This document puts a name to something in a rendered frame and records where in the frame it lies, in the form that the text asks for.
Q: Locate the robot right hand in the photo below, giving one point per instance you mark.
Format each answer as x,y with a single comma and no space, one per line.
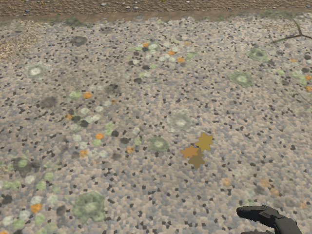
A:
269,217

